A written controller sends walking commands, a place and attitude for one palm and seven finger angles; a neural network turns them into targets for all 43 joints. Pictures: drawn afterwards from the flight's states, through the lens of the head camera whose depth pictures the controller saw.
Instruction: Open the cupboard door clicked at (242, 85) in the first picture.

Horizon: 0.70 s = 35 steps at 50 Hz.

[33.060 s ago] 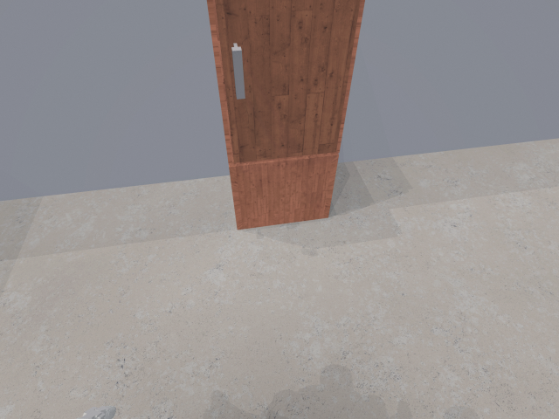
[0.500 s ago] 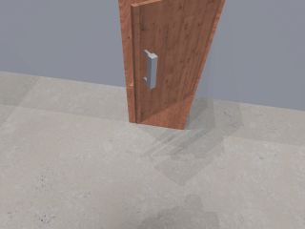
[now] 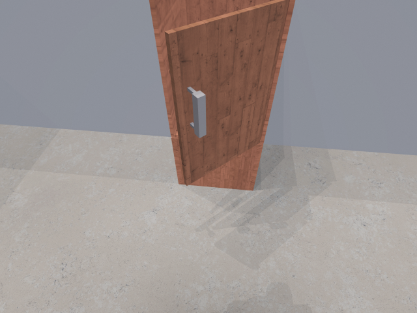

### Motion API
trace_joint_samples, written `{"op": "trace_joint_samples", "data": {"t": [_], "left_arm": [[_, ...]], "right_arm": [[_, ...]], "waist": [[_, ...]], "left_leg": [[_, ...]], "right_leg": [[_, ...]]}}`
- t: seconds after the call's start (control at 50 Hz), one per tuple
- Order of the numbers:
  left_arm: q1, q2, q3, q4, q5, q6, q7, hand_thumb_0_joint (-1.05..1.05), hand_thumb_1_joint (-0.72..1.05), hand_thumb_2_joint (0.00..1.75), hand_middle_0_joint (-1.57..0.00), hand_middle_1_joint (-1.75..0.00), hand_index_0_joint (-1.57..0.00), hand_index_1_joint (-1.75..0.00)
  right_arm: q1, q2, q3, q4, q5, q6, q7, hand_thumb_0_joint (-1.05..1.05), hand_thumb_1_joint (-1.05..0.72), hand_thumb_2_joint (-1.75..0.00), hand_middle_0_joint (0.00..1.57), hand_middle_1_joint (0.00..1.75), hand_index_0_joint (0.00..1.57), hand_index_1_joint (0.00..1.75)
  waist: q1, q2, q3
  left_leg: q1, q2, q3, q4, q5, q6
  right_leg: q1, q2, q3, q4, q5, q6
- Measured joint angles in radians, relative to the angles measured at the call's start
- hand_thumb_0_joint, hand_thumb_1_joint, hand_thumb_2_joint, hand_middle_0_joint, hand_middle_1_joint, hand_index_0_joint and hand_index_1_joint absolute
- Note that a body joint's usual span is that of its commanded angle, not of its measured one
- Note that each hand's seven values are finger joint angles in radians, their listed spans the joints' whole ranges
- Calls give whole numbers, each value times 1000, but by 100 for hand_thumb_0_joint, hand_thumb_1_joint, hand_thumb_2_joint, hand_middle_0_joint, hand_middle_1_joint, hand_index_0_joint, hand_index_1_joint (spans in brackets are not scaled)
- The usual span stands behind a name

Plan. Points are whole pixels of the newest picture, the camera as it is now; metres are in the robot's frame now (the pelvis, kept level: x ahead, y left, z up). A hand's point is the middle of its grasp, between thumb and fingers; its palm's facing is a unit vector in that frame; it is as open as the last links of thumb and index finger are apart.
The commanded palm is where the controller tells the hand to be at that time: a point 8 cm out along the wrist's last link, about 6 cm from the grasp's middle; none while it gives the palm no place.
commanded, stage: let the arm hang, fingers relaxed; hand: left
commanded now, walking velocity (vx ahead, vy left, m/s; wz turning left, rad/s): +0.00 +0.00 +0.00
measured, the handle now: (195, 112) +0.64 +0.08 +0.01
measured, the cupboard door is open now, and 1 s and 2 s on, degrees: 43 43 43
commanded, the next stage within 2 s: look to check the result in 0.12 s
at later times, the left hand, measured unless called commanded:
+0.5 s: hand out of the picture +0.03 +0.19 -0.17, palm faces +0.02 -0.97 -0.26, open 7.4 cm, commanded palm none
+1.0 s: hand out of the picture +0.07 +0.18 -0.18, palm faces -0.02 -0.97 -0.23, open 7.4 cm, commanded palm none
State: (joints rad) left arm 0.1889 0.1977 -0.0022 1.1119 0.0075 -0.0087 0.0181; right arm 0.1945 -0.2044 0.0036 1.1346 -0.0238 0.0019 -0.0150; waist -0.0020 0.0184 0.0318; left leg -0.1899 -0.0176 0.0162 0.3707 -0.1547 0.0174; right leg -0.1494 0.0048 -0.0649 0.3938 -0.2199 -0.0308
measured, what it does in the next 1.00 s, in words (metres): stands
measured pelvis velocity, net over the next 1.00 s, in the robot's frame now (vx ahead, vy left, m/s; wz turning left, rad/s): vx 0.03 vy -0.01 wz -0.07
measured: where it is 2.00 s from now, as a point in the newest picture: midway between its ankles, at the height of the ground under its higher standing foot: outside the picture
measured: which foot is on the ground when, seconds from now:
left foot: down 0.00-1.00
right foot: down 0.00-1.00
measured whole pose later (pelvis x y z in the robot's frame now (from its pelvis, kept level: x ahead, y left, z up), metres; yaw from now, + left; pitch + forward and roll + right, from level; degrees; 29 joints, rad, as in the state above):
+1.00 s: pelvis +0.03 -0.01 +0.00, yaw -4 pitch -1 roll +0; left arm 0.21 0.20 0.04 1.09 0.01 0.03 0.02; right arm 0.17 -0.21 -0.02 1.10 -0.02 0.02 -0.04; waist 0.01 0.01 0.06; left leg -0.19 0.04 0.06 0.46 -0.25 -0.01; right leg -0.14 0.06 -0.01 0.42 -0.26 -0.06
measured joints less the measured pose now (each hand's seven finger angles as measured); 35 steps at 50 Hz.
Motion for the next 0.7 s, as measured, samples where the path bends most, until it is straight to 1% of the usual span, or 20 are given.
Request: {"op": "trace_joint_samples", "data": {"t": [0.16, 0.46, 0.7], "left_arm": [[5, -12, 1, 12, -1, -1, -2, 0, 91, 90, -20, -30, -20, -30], [37, 15, 9, 37, -3, 0, 3, 0, 91, 90, -20, -30, -20, -30], [18, 20, 7, 28, -3, -5, 3, 0, 91, 90, -20, -30, -20, -30]], "right_arm": [[8, -6, -2, 13, 0, -1, -5, 0, -91, -89, 20, 30, 20, 30], [-4, -11, -4, 16, 3, 3, -10, 0, -91, -89, 20, 30, 20, 30], [-29, -22, -5, 10, 3, 1, -10, 0, -90, -89, 20, 30, 20, 30]], "waist": [[-1, -12, 11], [6, -3, 27], [7, -6, 18]], "left_leg": [[14, 6, -5, -12, -4, -7], [31, 16, -9, -22, -16, -17], [45, 21, -9, -27, -26, -23]], "right_leg": [[19, 7, -4, -21, -1, -6], [42, 18, -7, -45, -6, -15], [58, 24, -6, -57, -12, -19]]}}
